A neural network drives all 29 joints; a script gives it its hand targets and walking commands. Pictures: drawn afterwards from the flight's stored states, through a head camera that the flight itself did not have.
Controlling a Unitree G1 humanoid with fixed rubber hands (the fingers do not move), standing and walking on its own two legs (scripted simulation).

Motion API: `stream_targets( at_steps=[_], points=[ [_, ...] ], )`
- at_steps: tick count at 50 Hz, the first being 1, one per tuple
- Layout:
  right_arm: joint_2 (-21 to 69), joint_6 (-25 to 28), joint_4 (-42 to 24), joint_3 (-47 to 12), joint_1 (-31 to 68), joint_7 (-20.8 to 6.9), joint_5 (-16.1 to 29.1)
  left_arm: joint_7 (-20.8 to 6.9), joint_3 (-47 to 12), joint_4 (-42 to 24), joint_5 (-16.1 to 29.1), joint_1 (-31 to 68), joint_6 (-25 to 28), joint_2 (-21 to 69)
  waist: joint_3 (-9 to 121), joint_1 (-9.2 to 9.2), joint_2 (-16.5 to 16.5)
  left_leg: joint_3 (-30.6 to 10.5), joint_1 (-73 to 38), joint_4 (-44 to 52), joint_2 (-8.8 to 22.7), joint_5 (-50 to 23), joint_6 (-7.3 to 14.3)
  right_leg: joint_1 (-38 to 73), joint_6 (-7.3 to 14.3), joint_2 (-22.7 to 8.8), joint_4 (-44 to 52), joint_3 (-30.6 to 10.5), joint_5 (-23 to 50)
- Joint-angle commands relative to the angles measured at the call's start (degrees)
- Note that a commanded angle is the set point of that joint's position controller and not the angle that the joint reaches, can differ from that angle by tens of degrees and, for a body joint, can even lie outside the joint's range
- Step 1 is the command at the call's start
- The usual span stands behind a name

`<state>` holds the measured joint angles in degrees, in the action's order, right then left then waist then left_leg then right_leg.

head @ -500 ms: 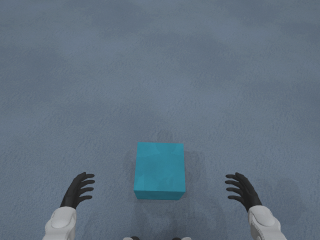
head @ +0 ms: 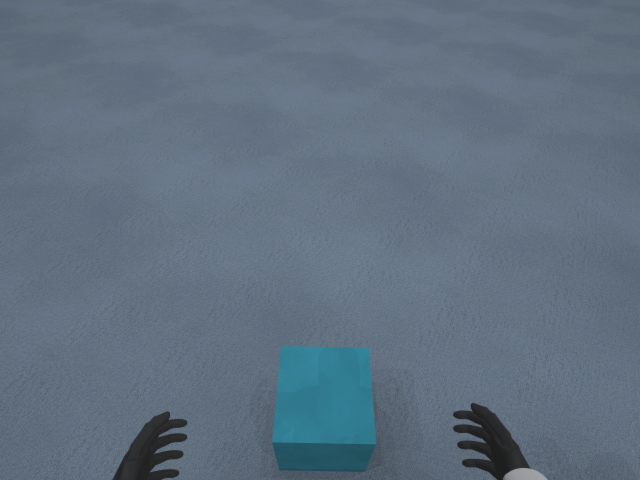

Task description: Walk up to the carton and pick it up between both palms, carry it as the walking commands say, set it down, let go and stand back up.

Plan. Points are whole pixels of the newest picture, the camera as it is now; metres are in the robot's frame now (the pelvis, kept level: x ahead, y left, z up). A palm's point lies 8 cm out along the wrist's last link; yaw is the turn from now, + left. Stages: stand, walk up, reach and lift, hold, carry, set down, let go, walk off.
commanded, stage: let go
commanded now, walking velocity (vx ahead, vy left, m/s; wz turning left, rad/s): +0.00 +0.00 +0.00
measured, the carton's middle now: (323, 409) +0.44 -0.02 -0.64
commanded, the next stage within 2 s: stand in 0.06 s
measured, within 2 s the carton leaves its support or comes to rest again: neither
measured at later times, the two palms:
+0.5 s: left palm out of the picture +0.15 +0.29 -0.09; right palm (550, 476) +0.16 -0.29 -0.08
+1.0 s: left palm out of the picture +0.12 +0.30 -0.09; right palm out of the picture +0.12 -0.30 -0.09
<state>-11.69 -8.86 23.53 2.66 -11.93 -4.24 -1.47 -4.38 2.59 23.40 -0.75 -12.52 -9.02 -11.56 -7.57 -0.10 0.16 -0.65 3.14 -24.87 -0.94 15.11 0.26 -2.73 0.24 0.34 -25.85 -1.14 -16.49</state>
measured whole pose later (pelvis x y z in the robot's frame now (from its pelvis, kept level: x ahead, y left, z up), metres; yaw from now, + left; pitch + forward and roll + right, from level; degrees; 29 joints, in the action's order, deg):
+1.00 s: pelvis +0.01 +0.00 +0.00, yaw +0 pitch -2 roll +0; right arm -21.1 0.4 51.3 1.1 -8.8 1.1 -1.5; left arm 0.9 0.9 50.6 -1.8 -9.6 0.1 -20.9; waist -0.2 0.1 0.1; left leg -0.7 7.0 -23.0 -0.8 14.1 0.5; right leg -5.8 -0.1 0.4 -22.2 -1.1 -14.6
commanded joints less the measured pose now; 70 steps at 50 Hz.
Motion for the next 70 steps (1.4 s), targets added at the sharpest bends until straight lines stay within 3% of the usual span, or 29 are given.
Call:
stream_targets(
  at_steps=[1,3,4,6,8,15,29,70],
  points=[
    [-5.22,0.17,-5.79,1.87,1.59,0.52,-0.11,0.46,1.59,-5.19,-0.46,0.92,0.73,-5.58,3.8,-0.15,0.56,-0.09,-0.99,2.74,-1.78,-10.89,-0.41,-2.84,-1.1,1.99,3.7,0.16,10.76],
    [-4.84,-0.54,-5.85,1.81,2.01,0.92,0.04,0.98,1.28,-4.82,-0.69,0.3,1.07,-5.45,5.61,-0.4,0.56,-0.25,-1.3,1.75,-1.71,-12.95,-0.36,-2.87,-1.13,2.0,2.67,0.01,12.59],
    [-13.4,2.82,1.59,2.93,4.16,3.71,-0.23,4.06,3.64,2.56,-1.16,2.58,3.44,-13.97,6.34,-0.84,0.18,-0.95,7.45,-0.11,2.83,-10.83,-1.89,-8.43,-2.57,-2.02,2.73,-0.39,10.05],
    [-12.52,5.29,3.93,2.45,2.79,4.56,-0.83,5.1,2.67,4.13,-1.85,1.72,5.43,-13.12,7.22,-0.14,-0.01,-2.1,7.46,-0.08,3.24,-6.21,-1.42,-9.18,-1.96,-2.58,3.37,-2.38,6.82],
    [-11.95,6.55,6.01,1.95,3.33,4.54,-0.69,5.13,2.14,5.63,-1.88,2.58,6.57,-12.32,7.73,-0.02,-0.12,-2.93,7.61,0.47,3.53,-4.84,-1.1,-9.38,-1.64,-2.79,3.76,-3.14,5.44],
    [-14.12,8.13,11.15,1.62,3.81,4.6,-0.82,5.0,1.82,11.19,-1.62,2.82,8.08,-14.01,11.93,-0.07,-0.19,-3.34,4.93,-0.88,4.51,-16.63,-0.67,-6.75,-1.53,-3.57,2.03,-3.03,17.22],
    [-17.02,9.42,17.94,1.34,4.37,5.61,-0.49,5.76,1.11,17.76,-1.55,3.72,9.26,-16.69,10.81,0.16,-0.41,-5.01,3.83,0.86,5.69,-19.56,-0.1,-4.87,-0.76,-4.66,2.98,-3.66,19.43],
    [-19.81,10.23,30.43,-0.41,6.49,5.31,0.36,5.2,-0.41,29.9,-0.58,5.59,10.09,-19.63,7.36,0.1,-0.19,-6.63,4.0,7.73,7.03,-10.41,0.72,-4.06,0.14,-6.45,9.09,-5.84,10.93]
  ],
)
